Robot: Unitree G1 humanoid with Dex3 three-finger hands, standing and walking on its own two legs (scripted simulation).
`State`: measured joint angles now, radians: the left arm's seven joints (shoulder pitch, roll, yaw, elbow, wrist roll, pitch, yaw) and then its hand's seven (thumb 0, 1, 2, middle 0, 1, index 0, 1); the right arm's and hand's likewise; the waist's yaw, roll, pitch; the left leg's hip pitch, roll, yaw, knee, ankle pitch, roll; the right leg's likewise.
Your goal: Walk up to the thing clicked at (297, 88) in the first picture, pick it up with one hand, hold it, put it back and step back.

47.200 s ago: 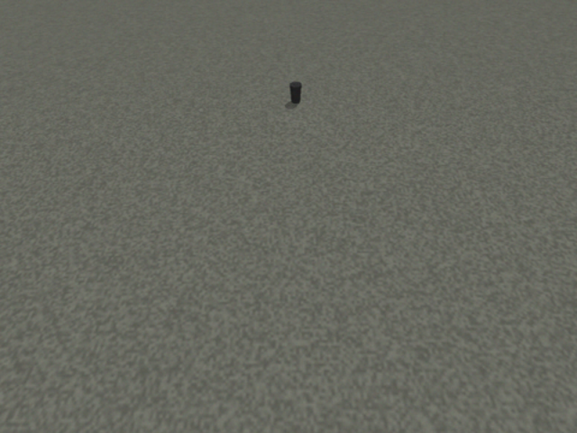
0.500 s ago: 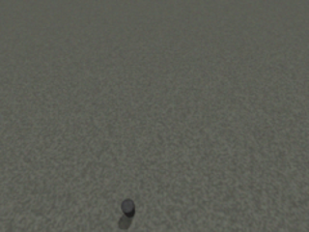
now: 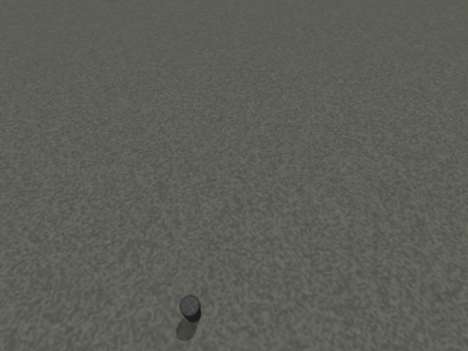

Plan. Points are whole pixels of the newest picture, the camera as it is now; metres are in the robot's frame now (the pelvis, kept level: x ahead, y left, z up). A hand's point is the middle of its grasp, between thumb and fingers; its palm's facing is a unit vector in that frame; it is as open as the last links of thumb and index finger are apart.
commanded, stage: stand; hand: left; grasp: from the side
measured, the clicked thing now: (191, 310) +0.42 +0.20 -0.72
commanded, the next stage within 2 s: step back in 0.98 s
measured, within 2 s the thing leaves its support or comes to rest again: neither
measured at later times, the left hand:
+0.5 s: hand out of the picture +0.10 +0.24 -0.15, palm faces -0.03 -0.94 -0.34, open 7.4 cm
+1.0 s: hand out of the picture +0.10 +0.24 -0.15, palm faces -0.03 -0.94 -0.34, open 7.4 cm
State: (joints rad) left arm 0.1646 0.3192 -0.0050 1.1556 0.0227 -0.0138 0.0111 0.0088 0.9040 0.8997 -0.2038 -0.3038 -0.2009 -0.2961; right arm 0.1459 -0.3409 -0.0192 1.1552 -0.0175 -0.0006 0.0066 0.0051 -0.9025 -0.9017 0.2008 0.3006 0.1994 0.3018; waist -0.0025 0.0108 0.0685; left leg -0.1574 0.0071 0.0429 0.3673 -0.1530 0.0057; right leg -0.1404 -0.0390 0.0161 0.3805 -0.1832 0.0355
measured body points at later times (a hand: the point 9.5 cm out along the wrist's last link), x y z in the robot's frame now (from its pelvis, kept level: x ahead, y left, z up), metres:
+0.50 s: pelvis +0.02 +0.00 +0.00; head +0.03 -0.01 +0.45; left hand +0.10 +0.29 -0.13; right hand +0.09 -0.30 -0.14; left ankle +0.03 +0.12 -0.74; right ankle +0.02 -0.14 -0.74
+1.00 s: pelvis +0.02 +0.00 +0.00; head +0.03 -0.01 +0.45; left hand +0.10 +0.29 -0.13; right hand +0.09 -0.30 -0.13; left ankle +0.03 +0.12 -0.74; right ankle +0.02 -0.14 -0.74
